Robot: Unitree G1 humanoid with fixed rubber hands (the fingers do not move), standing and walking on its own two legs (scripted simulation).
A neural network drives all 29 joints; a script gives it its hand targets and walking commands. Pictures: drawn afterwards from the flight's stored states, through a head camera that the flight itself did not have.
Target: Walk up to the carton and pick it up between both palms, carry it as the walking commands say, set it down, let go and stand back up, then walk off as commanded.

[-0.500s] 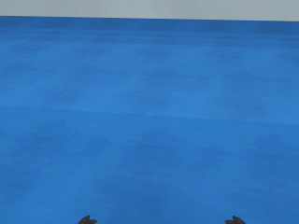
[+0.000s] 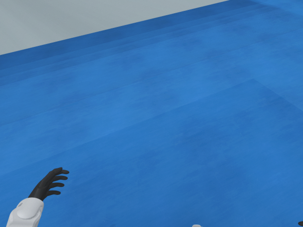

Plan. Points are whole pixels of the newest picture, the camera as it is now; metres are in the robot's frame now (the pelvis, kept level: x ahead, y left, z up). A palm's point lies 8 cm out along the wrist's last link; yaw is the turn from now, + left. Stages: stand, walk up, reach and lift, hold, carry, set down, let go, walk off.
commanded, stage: walk up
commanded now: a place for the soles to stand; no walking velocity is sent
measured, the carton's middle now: out of the picture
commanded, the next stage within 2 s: none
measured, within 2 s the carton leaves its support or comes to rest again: neither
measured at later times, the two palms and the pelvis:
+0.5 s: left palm (110, 118) +0.51 +0.17 -0.02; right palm out of the picture +0.14 -0.39 +0.02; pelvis +0.22 -0.04 +0.03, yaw -25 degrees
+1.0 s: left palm (175, 80) +0.75 -0.10 -0.04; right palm out of the picture +0.33 -0.56 -0.04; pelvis +0.44 -0.25 +0.02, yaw -41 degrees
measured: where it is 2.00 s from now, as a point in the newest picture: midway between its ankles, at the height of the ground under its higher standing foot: (253, 135)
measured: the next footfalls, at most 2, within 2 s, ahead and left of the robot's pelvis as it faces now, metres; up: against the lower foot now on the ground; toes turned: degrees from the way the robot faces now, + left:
left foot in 0.32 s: +0.31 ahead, +0.06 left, +0.00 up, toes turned -7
right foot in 0.80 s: +0.44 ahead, -0.38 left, +0.00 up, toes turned -40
